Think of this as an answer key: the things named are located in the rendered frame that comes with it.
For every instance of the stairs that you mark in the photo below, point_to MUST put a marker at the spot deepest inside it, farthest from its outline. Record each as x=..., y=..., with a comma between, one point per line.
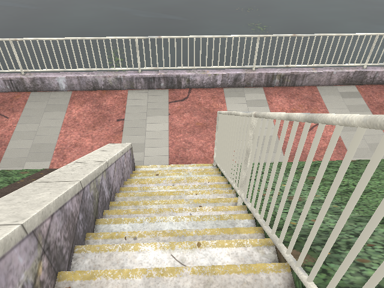
x=176, y=226

